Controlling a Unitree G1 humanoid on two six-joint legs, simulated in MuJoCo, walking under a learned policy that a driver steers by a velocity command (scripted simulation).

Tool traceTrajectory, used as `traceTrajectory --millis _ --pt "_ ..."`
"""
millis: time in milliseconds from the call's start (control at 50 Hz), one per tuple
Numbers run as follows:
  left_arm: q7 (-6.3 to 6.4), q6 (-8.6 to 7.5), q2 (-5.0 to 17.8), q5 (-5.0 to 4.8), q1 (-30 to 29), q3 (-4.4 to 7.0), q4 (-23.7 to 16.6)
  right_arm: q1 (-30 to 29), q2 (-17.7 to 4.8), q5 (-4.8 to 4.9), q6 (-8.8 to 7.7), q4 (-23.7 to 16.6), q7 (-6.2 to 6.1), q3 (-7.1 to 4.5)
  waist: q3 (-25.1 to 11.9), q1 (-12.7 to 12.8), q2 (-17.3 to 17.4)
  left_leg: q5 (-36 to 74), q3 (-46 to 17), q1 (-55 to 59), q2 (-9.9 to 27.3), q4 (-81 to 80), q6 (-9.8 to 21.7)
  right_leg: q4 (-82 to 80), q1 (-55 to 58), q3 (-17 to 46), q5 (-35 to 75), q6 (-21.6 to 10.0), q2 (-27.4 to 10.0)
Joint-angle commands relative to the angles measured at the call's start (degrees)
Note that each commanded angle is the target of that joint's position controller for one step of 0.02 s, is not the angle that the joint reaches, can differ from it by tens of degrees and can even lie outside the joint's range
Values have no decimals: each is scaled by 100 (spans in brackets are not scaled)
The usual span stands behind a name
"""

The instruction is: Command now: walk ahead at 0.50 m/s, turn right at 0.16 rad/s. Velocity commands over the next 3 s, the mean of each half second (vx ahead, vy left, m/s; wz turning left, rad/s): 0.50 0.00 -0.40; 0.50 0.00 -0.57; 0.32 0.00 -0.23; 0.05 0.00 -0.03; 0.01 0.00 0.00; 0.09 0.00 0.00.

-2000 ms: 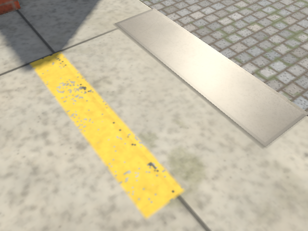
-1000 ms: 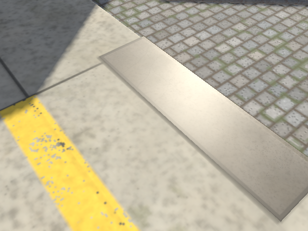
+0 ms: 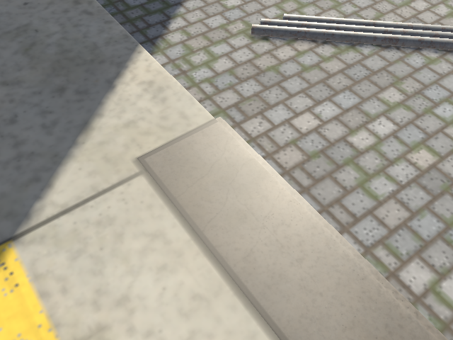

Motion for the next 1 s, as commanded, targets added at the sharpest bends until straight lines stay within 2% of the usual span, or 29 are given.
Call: traceTrajectory --millis 20,60,80,120,200,260,320,380,400,440,460,480,500,520,540,560,580,600,620,680,700,740,780,860,920,940,960,980,1000 --pt "64 -180 688 -52 -412 173 -529 757 -550 -54 -47 -2 -33 -126 -597 -405 347 187 -2176 2444 1756 -1773 940 908 -2521 294 674 -115 -626" --pt "76 12 450 -20 -114 205 -445 642 -363 -135 -93 88 -16 -79 -422 -122 611 370 -1497 1741 1500 -2135 796 527 -1925 361 1046 -122 -826" --pt "76 87 318 -30 -32 198 -417 712 -411 -137 -112 151 -30 -96 -331 -76 594 524 -1257 1571 1472 -2267 822 438 -1884 349 1114 -109 -843" --pt "86 172 283 -17 -227 221 -516 798 -589 -147 -134 235 -94 -147 -130 -40 498 851 -873 1499 1489 -2434 836 199 -2219 416 1493 -60 -851" --pt "40 169 288 41 -788 262 -737 954 -681 -159 -96 310 -222 -173 31 -144 398 1260 -236 1828 1435 -2505 702 -792 -2797 480 2598 31 -748" --pt "-60 145 193 64 -1345 214 -940 1057 -730 -128 -60 330 -283 -167 176 -315 364 1310 241 1946 1359 -2553 556 -1689 -2669 76 3212 17 -686" --pt "-171 143 78 79 -1930 144 -1232 1429 -815 -80 27 450 -322 -193 391 -545 282 1503 465 2518 1540 -2408 527 -2242 -2886 -201 3155 -54 -649" --pt "-293 159 78 54 -2245 128 -1531 1580 -906 -19 169 497 -332 -236 475 -568 332 2152 622 3155 1761 -2002 479 -2523 -3032 -480 2516 -186 -549" --pt "-337 163 119 42 -2213 147 -1610 1494 -966 2 207 459 -339 -255 426 -471 401 2814 721 3220 1785 -1770 419 -2602 -2809 -622 2244 -272 -448" --pt "-384 189 347 47 -1826 262 -1659 1287 -1155 33 275 355 -381 -311 19 -146 681 4800 889 3270 1775 -921 289 -2562 -1920 -996 1663 -492 -46" --pt "-384 197 566 32 -1217 380 -1559 1174 -1232 41 319 307 -400 -330 -327 212 741 5407 957 3122 1699 -48 208 -2640 -1099 -1101 1532 -645 196" --pt "-319 208 918 31 -285 576 -1335 1051 -1222 63 329 252 -403 -311 -809 715 592 4984 1055 2526 1441 1249 9 -3132 342 -991 1954 -873 390" --pt "-165 264 1523 53 434 756 -1199 1159 -954 -81 253 87 -387 -219 -1354 823 -361 2256 1056 904 1055 3183 -251 -3230 2072 724 2193 -1260 -683" --pt "-171 197 1876 53 128 755 -1387 1578 -207 -107 11 -207 -274 20 -2075 167 -1395 -2395 16 -1344 -302 5146 -549 -4218 3709 4245 1693 -2525 -2033" --pt "-184 172 1368 131 355 614 -1372 915 -744 126 -250 -332 -167 -95 -2217 577 -689 -2224 -992 -1977 -18 5379 -358 -4640 3746 4260 1521 -2303 -1988" --pt "-168 122 1005 141 138 524 -1356 561 -819 271 -336 -441 -134 -110 -1461 505 -464 -1797 -931 -2255 269 5100 -182 -4562 3141 3284 1737 -1974 -1760" --pt "-180 86 791 101 -315 455 -1449 506 -772 181 -347 -402 -174 -112 -915 191 173 -1364 -904 -1961 545 4481 -154 -4602 2132 2530 2246 -1711 -1463" --pt "-171 72 574 107 -695 382 -1559 524 -862 43 -282 -334 -220 -186 -670 -12 196 -1143 -864 -1538 714 3952 -189 -4668 1380 1989 2695 -1528 -1216" --pt "-148 73 511 151 -854 340 -1653 656 -875 10 -188 -330 -214 -219 -570 -188 102 -995 -878 -1168 801 3706 -235 -4815 881 1765 2862 -1491 -1069" --pt "-62 50 790 133 -673 401 -1683 532 -684 -98 0 -485 -245 -207 -399 -274 16 -599 -707 -993 728 2859 -501 -5013 236 1451 3299 -1529 -896" --pt "-18 51 892 124 -565 431 -1675 308 -643 -121 20 -572 -265 -193 -323 -227 -16 -308 -671 -1070 675 2441 -580 -5030 141 1348 3361 -1496 -837" --pt "47 88 931 102 -360 441 -1658 -171 -548 -136 22 -721 -261 -146 -222 -61 -144 436 -653 -1059 521 1508 -639 -4982 54 1178 3248 -1329 -656" --pt "74 124 933 80 -218 446 -1643 -534 -455 -117 -6 -831 -215 -95 -193 93 -306 1125 -630 -798 326 665 -604 -4893 -30 1090 2864 -1140 -496" --pt "76 186 908 34 95 445 -1544 -973 -584 -31 -75 -1058 -114 -99 -144 279 -433 1365 -709 -525 132 -76 -490 -4572 227 1531 2318 -1013 -643" --pt "129 246 927 47 158 453 -1546 -905 -812 14 -199 -1128 -35 -176 -172 193 -546 707 -768 -273 49 -424 -360 -4093 688 2063 2217 -968 -824" --pt "141 272 921 48 110 451 -1563 -657 -862 17 -240 -1083 -31 -207 -223 54 -668 506 -710 32 11 -525 -278 -3891 746 2167 2358 -924 -798" --pt "145 284 865 59 14 422 -1620 -148 -987 -31 -270 -960 -57 -280 -433 -220 -706 523 -649 734 -7 -727 -142 -3452 690 2095 2708 -786 -590" --pt "123 261 615 82 -95 324 -1741 594 -1266 -146 -306 -897 -81 -369 -1103 -572 -418 559 -1173 2064 652 -515 209 -2339 226 1773 2634 -596 -321" --pt "135 219 311 7 497 241 -1819 1504 -1662 -228 -257 -731 -107 -495 -2005 -590 785 -276 -3104 4189 1845 -585 1033 -347 -1552 939 1459 -136 433"
Next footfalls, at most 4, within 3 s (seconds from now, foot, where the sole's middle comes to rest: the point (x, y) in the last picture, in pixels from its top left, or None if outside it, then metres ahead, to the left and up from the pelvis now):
0.50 right None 0.40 -0.17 -0.76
0.98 left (269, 249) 0.75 -0.10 -0.76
1.38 right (355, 267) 0.69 -0.37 -0.76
1.64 left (291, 222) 0.85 -0.18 -0.76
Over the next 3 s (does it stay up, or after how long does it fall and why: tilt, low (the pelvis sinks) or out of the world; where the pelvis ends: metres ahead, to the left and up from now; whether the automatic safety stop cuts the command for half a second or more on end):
stays up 0.76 -0.28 0.01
